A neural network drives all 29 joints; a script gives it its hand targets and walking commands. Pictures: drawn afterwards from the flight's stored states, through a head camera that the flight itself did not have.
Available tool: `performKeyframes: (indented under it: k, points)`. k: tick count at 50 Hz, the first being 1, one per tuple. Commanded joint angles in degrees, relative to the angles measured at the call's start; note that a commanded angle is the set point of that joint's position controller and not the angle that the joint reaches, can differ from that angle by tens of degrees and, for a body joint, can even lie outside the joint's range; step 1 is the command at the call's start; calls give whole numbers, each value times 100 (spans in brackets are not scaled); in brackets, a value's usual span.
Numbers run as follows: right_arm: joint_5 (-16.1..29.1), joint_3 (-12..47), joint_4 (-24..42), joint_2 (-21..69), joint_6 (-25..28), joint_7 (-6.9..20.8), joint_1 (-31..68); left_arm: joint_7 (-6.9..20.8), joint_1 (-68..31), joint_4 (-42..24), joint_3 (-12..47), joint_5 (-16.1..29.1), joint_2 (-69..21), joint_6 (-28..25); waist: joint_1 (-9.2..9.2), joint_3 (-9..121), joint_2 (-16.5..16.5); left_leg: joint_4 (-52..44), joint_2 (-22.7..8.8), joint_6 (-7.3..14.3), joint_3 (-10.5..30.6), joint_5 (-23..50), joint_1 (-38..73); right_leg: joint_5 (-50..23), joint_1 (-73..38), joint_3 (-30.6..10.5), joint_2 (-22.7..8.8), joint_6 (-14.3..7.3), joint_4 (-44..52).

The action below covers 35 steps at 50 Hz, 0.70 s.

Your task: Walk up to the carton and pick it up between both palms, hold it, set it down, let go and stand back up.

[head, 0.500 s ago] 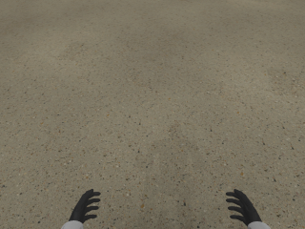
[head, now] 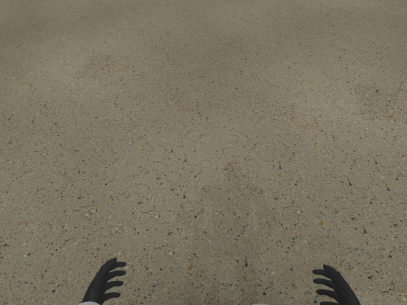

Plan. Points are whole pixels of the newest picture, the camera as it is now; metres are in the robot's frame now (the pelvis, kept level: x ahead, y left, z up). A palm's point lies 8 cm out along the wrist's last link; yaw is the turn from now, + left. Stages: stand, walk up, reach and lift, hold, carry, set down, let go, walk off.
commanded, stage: stand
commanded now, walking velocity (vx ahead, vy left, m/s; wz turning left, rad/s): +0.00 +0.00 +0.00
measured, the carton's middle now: out of the picture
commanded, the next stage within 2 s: walk up in 1.32 s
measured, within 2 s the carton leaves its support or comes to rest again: neither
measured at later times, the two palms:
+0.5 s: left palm out of the picture +0.12 +0.25 -0.08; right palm out of the picture +0.11 -0.25 -0.09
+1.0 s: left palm out of the picture +0.12 +0.25 -0.08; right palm out of the picture +0.11 -0.25 -0.09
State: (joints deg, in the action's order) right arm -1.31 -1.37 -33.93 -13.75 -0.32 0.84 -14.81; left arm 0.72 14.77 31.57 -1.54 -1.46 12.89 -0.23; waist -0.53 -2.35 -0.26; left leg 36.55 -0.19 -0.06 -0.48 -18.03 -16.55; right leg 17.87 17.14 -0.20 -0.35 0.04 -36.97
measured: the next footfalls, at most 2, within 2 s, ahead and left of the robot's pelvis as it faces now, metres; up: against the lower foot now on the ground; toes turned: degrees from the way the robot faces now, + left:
right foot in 1.80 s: +0.00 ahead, -0.20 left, +0.00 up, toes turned -15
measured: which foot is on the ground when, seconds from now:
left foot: down 0.00-1.00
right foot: down 0.00-1.00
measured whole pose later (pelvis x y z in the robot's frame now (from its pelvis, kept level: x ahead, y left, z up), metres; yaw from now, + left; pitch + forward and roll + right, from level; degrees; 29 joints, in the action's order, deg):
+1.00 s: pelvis +0.00 +0.00 +0.00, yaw -1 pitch -2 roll +0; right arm -0.8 -0.3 -35.6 -14.8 0.0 0.5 -16.2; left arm 0.6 16.3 34.5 -1.3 -0.9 13.6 -0.3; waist -0.2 -2.2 0.0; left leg 34.3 -0.3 0.2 -1.3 -17.2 -15.3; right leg 16.7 16.1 -1.0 -0.3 0.3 -34.8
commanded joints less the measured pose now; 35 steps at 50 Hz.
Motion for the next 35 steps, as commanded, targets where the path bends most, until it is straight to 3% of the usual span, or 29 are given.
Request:
performKeyframes:
  k: [1,35]
  points:
    - [10,-208,547,-573,148,-27,177,-20,-189,-544,-208,6,705,-136,17,226,92,-728,-407,171,466,58,-66,-50,78,-516,-410,-228,828]
    - [42,-151,399,-710,161,-55,-33,-36,95,-285,-196,57,769,-133,18,211,19,-812,-471,187,446,362,70,-448,15,-549,-425,-208,873]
